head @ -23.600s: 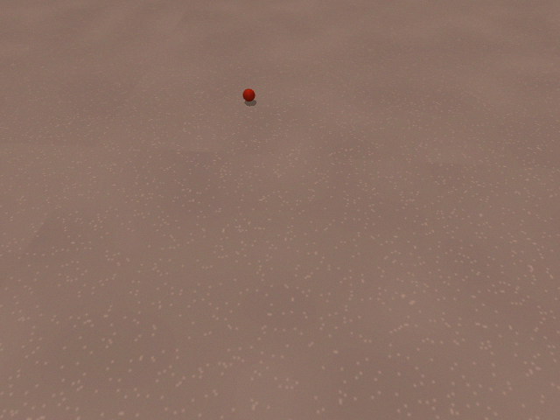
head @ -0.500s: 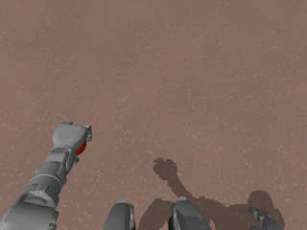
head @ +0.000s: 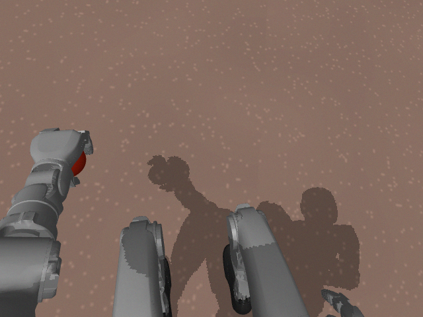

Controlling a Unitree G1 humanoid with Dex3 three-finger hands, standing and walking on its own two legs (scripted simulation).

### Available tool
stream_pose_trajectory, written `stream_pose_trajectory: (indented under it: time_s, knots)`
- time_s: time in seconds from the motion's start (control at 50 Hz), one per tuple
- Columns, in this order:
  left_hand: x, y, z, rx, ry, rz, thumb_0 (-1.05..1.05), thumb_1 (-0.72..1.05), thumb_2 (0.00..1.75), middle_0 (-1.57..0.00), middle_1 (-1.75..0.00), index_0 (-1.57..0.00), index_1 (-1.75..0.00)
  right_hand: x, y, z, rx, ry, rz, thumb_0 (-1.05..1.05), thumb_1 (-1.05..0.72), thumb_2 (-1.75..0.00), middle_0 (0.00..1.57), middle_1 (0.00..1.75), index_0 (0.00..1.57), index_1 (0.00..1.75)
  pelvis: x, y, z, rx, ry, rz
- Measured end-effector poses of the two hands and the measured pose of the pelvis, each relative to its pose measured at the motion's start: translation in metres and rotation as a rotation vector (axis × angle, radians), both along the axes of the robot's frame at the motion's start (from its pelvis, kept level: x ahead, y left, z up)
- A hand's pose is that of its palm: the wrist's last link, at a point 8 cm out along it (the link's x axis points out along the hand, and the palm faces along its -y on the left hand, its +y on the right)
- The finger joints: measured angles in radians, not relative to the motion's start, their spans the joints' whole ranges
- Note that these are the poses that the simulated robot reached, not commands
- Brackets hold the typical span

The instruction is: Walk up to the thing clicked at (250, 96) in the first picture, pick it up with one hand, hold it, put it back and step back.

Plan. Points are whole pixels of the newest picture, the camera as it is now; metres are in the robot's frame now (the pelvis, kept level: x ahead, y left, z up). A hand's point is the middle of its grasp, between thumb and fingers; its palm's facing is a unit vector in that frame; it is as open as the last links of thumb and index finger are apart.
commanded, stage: crouch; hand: left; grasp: from above
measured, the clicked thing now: (65, 159) +0.44 +0.27 -0.16
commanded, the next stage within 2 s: lower in 1.00 s
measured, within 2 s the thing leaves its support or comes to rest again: neither
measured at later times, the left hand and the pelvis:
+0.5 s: hand (80, 170) +0.44 +0.27 -0.25, palm faces -0.47 -0.04 -0.88, open 8.8 cm; pelvis +0.00 -0.01 -0.09, yaw -2 degrees
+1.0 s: hand (85, 170) +0.46 +0.28 -0.30, palm faces -0.46 -0.04 -0.89, open 8.8 cm; pelvis -0.01 -0.01 -0.14, yaw -4 degrees
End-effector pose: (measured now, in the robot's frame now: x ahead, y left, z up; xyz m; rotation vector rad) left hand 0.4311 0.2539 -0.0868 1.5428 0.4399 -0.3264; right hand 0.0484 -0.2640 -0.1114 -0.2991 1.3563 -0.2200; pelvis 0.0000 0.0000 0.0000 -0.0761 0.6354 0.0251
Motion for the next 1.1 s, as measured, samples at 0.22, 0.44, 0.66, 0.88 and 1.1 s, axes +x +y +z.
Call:
stream_pose_trajectory:
  time_s: [0.22,0.44,0.66,0.88,1.1]
  knots:
    - [0.011,0.013,-0.062,0.002,-0.023,0.030,0.02,0.02,0.63,-0.50,-0.85,-0.75,-0.83,0.028,-0.016,-0.042,-0.012,0.005,0.098,0.01,-0.90,-0.90,0.20,0.30,0.21,0.30,0.003,-0.004,-0.047,-0.018,0.033,-0.003]
    - [0.018,0.016,-0.103,-0.010,0.001,0.043,0.02,0.02,0.61,-0.50,-0.85,-0.76,-0.82,0.019,-0.018,-0.071,-0.001,0.034,0.107,0.00,-0.91,-0.90,0.20,0.30,0.21,0.30,-0.001,-0.006,-0.079,-0.025,0.017,-0.019]
    - [0.023,0.018,-0.132,-0.008,-0.001,0.035,0.02,0.03,0.60,-0.51,-0.84,-0.77,-0.81,-0.012,-0.014,-0.099,0.012,0.094,0.081,0.00,-0.91,-0.90,0.20,0.30,0.21,0.30,-0.007,-0.005,-0.112,-0.032,-0.007,-0.028]
    - [0.029,0.019,-0.152,-0.011,0.000,0.031,0.02,0.03,0.61,-0.51,-0.84,-0.76,-0.82,-0.026,-0.012,-0.118,0.019,0.122,0.089,0.00,-0.91,-0.90,0.20,0.30,0.21,0.30,-0.010,-0.006,-0.133,-0.038,-0.028,-0.036]
    - [0.034,0.024,-0.167,-0.011,-0.003,0.033,0.02,0.02,0.64,-0.51,-0.83,-0.76,-0.83,-0.022,-0.013,-0.124,0.003,0.126,0.111,0.00,-0.91,-0.90,0.20,0.30,0.21,0.30,-0.008,-0.005,-0.145,-0.051,-0.034,-0.041]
